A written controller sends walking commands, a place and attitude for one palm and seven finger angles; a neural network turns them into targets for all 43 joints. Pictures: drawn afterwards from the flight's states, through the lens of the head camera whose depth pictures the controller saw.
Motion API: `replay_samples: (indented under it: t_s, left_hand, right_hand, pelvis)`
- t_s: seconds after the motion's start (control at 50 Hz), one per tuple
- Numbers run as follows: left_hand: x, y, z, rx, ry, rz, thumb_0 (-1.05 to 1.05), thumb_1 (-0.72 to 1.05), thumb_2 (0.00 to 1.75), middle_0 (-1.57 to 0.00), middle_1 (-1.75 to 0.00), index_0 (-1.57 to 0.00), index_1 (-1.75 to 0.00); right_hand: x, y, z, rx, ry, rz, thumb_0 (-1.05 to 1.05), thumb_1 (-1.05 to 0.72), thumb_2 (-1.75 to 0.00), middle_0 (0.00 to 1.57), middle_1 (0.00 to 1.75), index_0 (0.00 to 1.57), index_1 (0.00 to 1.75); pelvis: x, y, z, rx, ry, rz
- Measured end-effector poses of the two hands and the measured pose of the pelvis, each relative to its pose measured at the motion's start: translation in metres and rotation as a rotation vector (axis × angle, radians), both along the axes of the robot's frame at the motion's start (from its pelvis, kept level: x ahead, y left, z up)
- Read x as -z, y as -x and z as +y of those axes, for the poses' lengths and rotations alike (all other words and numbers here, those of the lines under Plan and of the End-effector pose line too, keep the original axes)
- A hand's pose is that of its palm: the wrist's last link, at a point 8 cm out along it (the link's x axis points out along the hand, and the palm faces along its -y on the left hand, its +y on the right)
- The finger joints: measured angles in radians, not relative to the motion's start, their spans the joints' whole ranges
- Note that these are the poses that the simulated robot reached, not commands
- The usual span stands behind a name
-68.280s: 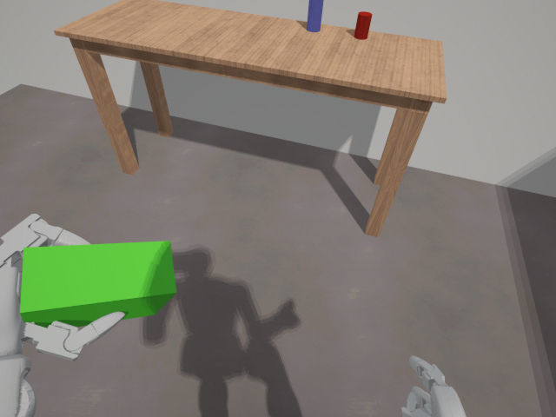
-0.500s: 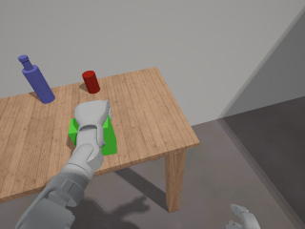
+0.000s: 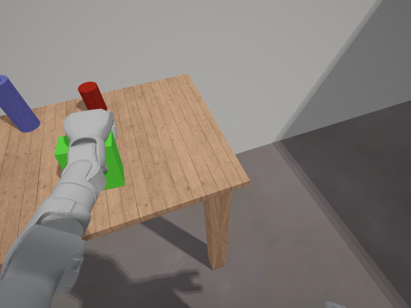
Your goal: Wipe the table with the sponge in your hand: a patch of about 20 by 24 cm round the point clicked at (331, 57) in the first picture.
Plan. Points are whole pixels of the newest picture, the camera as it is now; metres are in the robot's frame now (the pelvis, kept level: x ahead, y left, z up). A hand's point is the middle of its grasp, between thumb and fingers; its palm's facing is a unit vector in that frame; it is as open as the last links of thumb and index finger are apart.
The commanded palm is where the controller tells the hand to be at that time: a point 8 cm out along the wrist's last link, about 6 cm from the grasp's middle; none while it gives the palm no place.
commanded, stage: wipe forward along the third lane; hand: left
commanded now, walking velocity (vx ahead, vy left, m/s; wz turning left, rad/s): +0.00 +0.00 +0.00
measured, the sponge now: (96, 169) +0.41 +0.26 +0.02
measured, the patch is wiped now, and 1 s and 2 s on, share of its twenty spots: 0.70 0.85 0.85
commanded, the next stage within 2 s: wipe back along the third lane in 0.98 s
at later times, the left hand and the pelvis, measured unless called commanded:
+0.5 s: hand (92, 132) +0.47 +0.27 +0.08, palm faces -0.08 +0.04 -1.00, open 10.1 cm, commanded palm +0.46 +0.27 +0.11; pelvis +0.00 +0.01 +0.00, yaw +0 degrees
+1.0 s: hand (88, 116) +0.52 +0.29 +0.09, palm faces -0.11 +0.05 -0.99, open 10.1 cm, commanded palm +0.52 +0.29 +0.12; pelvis +0.00 +0.04 -0.01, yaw +0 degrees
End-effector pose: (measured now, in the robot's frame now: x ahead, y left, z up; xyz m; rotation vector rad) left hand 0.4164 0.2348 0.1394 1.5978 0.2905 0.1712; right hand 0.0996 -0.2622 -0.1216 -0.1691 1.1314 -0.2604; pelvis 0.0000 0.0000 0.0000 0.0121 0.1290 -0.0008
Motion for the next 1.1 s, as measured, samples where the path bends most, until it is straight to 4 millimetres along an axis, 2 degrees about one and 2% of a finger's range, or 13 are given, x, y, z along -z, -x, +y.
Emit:
replay_samples:
  t_s: [0.2, 0.58, 0.94, 1.1]
  left_hand:
    - [0.002, -0.021, 0.007, -0.004, -0.016, 0.032, 0.0, -0.55, 1.06, -0.78, -1.36, -0.78, -1.38]
    - [0.0, -0.044, 0.027, -0.014, -0.013, 0.009, 0.0, -0.56, 1.06, -0.78, -1.37, -0.78, -1.38]
    - [-0.002, -0.085, 0.044, -0.024, -0.027, 0.027, 0.0, -0.56, 1.06, -0.77, -1.37, -0.78, -1.39]
    - [-0.002, -0.105, 0.05, -0.034, -0.017, 0.037, 0.0, -0.56, 1.06, -0.77, -1.37, -0.78, -1.39]
  right_hand:
    - [0.007, 0.03, -0.003, 0.049, -0.005, 0.084, 0.01, -0.91, -0.9, 0.2, 0.3, 0.2, 0.3]
    - [0.003, 0.046, 0.011, 0.063, 0.014, 0.107, 0.0, -0.91, -0.9, 0.2, 0.3, 0.21, 0.3]
    - [0.007, 0.108, 0.035, 0.129, 0.025, 0.264, 0.0, -0.91, -0.9, 0.2, 0.3, 0.21, 0.3]
    - [0.005, 0.127, 0.042, 0.158, 0.028, 0.322, 0.0, -0.9, -0.9, 0.2, 0.3, 0.21, 0.3]
  pelvis:
    - [0.001, -0.004, 0.002, 0.001, 0.005, 0.037]
    - [0.004, 0.001, 0.018, -0.006, 0.018, 0.082]
    - [0.011, -0.001, 0.038, -0.009, 0.037, 0.153]
    - [0.014, -0.006, 0.043, -0.005, 0.045, 0.188]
